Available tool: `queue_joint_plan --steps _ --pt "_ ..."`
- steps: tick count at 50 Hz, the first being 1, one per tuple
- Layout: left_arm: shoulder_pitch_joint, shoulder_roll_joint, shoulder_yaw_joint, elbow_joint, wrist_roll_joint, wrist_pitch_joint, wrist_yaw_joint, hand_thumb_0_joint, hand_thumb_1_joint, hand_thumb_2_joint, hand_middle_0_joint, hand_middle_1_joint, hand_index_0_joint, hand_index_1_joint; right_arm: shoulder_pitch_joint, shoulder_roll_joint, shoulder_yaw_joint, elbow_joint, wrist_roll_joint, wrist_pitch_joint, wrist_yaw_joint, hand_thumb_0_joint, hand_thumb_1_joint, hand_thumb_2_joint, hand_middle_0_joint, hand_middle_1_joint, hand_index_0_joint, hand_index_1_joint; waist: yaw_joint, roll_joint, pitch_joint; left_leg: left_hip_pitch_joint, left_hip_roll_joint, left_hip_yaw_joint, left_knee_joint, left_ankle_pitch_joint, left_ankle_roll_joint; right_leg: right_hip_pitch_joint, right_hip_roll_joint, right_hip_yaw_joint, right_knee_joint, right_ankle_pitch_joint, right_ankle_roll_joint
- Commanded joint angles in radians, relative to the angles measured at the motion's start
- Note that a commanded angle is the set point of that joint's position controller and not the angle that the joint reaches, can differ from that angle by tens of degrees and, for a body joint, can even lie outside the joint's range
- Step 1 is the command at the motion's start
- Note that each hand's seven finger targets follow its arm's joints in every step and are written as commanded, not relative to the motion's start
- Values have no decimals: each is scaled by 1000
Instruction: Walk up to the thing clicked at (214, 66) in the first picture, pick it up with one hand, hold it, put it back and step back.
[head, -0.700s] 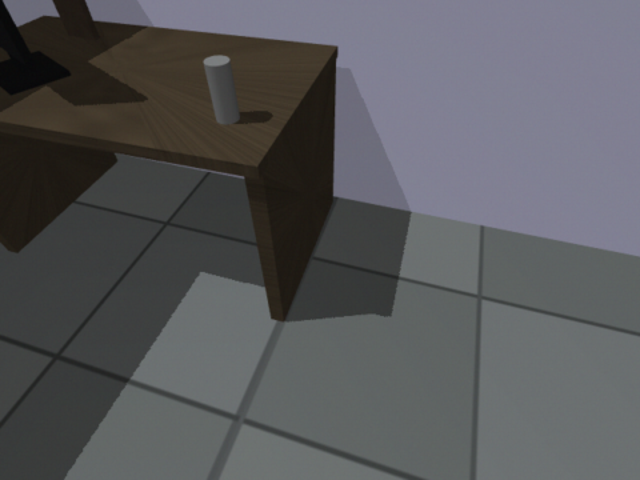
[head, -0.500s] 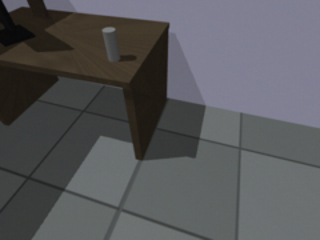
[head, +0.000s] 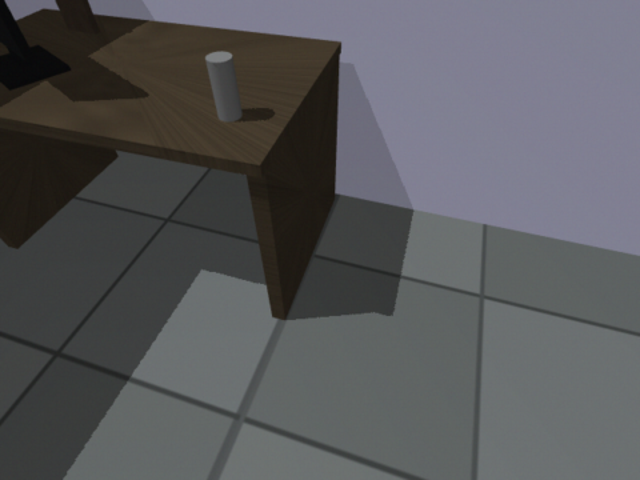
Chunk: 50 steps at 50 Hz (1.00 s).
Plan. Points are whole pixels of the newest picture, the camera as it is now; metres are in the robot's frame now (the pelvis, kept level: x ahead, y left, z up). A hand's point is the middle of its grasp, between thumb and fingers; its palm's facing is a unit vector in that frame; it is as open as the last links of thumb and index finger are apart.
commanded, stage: stand
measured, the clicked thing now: (224, 88) +1.00 +0.24 +0.01
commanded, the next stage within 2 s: walk up in 0.42 s
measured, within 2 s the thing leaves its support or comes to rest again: neither
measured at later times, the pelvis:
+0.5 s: pelvis +0.01 +0.01 +0.00, yaw +2 degrees
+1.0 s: pelvis +0.12 +0.14 -0.02, yaw +12 degrees
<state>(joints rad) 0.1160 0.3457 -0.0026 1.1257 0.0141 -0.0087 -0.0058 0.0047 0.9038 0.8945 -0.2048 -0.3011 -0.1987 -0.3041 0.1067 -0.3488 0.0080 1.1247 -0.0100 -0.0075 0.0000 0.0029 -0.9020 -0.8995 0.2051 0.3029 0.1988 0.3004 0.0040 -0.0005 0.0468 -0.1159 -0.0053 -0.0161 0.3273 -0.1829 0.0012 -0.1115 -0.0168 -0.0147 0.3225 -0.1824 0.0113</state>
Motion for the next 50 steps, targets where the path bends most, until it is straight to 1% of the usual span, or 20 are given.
queue_joint_plan --steps 1,19,20,21,22,23,24,26,27,31,34,35,36,37,38,39,40,43,48,50 --pt "-33 214 40 -60 -5 -25 17 0 900 900 -200 -300 -200 -300 -30 -211 -40 -60 2 -27 -11 0 -900 -900 200 300 200 300 -3 6 -82 17 131 -88 -41 166 27 32 -120 92 -40 154 -35" --pt "-37 210 38 -63 -6 -24 17 0 900 900 -200 -300 -200 -300 -29 -214 -42 -56 2 -27 -11 0 -900 -900 200 300 200 300 -2 5 -66 4 131 -93 -56 160 23 38 -120 85 -51 135 -32" --pt "-34 211 39 -63 -4 -23 17 0 900 900 -200 -300 -200 -300 -34 -214 -43 -57 3 -26 -11 0 -900 -900 200 300 200 300 0 6 -63 7 129 -94 -57 144 23 27 -117 84 -54 118 -31" --pt "115 355 118 -75 -8 -45 31 0 900 900 -200 -300 -200 -300 -22 -297 -108 -147 -42 7 30 0 -900 -900 200 300 200 300 58 77 -89 -191 52 -97 113 -123 70 201 -111 89 24 -180 -78" --pt "221 398 143 -48 4 -51 43 0 900 900 -200 -300 -200 -300 -64 -256 -106 -183 -47 21 50 0 -900 -900 200 300 200 300 102 -34 -48 -406 7 -36 281 -307 55 281 -238 238 -69 -358 -140" --pt "234 439 165 -73 22 -58 52 0 900 900 -200 -300 -200 -300 -109 -243 -108 -231 -66 35 64 0 -900 -900 200 300 200 300 126 -103 -2 -535 23 -47 530 -345 43 218 -432 418 -173 -432 -237" --pt "149 421 169 -126 24 -64 58 0 900 900 -200 -300 -200 -300 -69 -245 -115 -245 -71 43 74 0 -900 -900 200 300 200 300 85 -67 36 -572 90 -108 631 -307 34 126 -505 446 -188 -436 -288" --pt "27 359 155 -191 21 -75 60 0 900 900 -200 -300 -200 -300 28 -267 -141 -245 -59 48 95 0 -900 -900 200 300 200 300 1 -38 56 -546 149 -147 681 -237 7 62 -438 310 -166 -295 -271" --pt "21 350 150 -202 23 -79 58 0 900 900 -200 -300 -200 -300 54 -264 -150 -250 -57 51 104 0 -900 -900 200 300 200 300 -11 -36 50 -497 150 -135 650 -214 -8 36 -385 216 -151 -252 -242" --pt "55 370 162 -236 33 -88 44 0 900 900 -200 -300 -200 -300 33 -227 -158 -302 -53 43 132 0 -900 -900 200 300 200 300 18 -149 45 -363 153 -42 442 -168 -19 -31 -307 29 -75 -134 -206" --pt "20 380 159 -254 33 -80 37 0 900 900 -200 -300 -200 -300 130 -233 -177 -286 -43 31 131 0 -900 -900 200 300 200 300 -45 -154 2 -124 98 79 332 -57 -9 -183 -260 -56 51 -179 -154" --pt "21 364 156 -257 34 -73 36 0 900 900 -200 -300 -200 -300 193 -243 -187 -261 -42 30 126 0 -900 -900 200 300 200 300 -80 -94 -24 -25 67 112 307 -45 -2 -237 -236 -90 149 -224 -133" --pt "67 326 143 -255 37 -63 35 0 900 900 -200 -300 -200 -300 274 -274 -201 -234 -44 27 116 0 -900 -900 200 300 200 300 -106 34 -69 82 23 121 302 -132 9 -293 -190 -128 354 -238 -119" --pt "108 258 120 -265 29 -57 31 0 900 900 -200 -300 -200 -300 379 -337 -219 -216 -49 23 100 0 -900 -900 200 300 200 300 -157 240 -86 153 68 -45 166 -317 77 -391 -108 -171 673 -233 -86" --pt "89 213 100 -315 -4 -61 27 0 900 900 -200 -300 -200 -300 369 -434 -221 -256 -42 12 92 0 -900 -900 200 300 200 300 -157 466 -47 117 276 -574 -124 -455 194 -592 36 -129 849 -481 -44" --pt "62 285 105 -304 5 -63 35 0 900 900 -200 -300 -200 -300 312 -487 -228 -279 -11 13 91 0 -900 -900 200 300 200 300 -122 336 -20 -3 373 -742 -184 -547 283 -560 -30 5 907 -473 -66" --pt "71 325 104 -294 -1 -64 35 0 900 900 -200 -300 -200 -300 258 -445 -215 -306 -10 14 81 0 -900 -900 200 300 200 300 -85 177 6 -30 348 -622 -139 -536 283 -560 -76 39 909 -385 -67" --pt "196 326 112 -223 -21 -69 21 0 900 900 -200 -300 -200 -300 190 -355 -176 -344 -16 -1 63 0 -900 -900 200 300 200 300 -10 184 16 -114 227 -343 -27 -311 229 -437 -126 14 719 -270 -61" --pt "213 301 124 -252 -5 -81 15 0 900 900 -200 -300 -200 -300 205 -322 -165 -396 -29 -4 76 0 -900 -900 200 300 200 300 -22 174 41 -209 228 -281 -14 -155 265 -279 -57 -52 448 -219 -34" --pt "303 287 134 -240 -4 -94 22 0 900 900 -200 -300 -200 -300 132 -302 -156 -428 -23 3 76 0 -900 -900 200 300 200 300 44 136 11 -326 188 -205 102 -155 221 -71 -28 -67 305 -65 -42"
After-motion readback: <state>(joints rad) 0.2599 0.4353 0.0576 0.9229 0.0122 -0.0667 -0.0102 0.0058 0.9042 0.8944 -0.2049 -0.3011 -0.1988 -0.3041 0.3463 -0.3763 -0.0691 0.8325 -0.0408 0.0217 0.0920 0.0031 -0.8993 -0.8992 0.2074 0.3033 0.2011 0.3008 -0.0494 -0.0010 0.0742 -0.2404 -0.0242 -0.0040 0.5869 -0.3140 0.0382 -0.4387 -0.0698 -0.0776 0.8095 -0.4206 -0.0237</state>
